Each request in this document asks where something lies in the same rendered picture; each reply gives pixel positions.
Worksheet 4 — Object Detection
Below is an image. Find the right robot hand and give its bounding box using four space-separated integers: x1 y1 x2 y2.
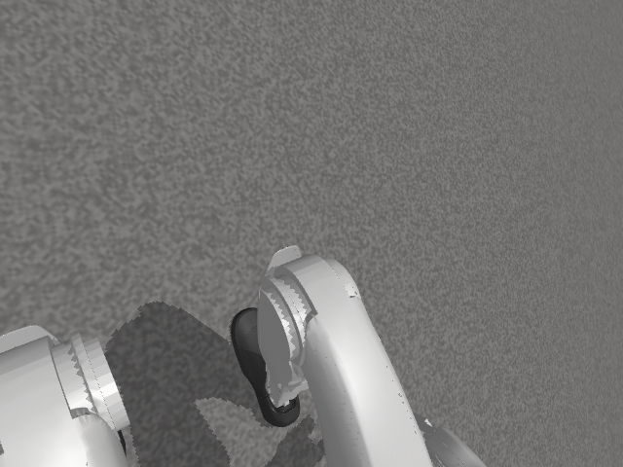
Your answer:
413 412 487 467

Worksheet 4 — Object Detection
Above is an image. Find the right robot foot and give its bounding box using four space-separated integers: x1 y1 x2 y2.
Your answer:
231 307 300 427

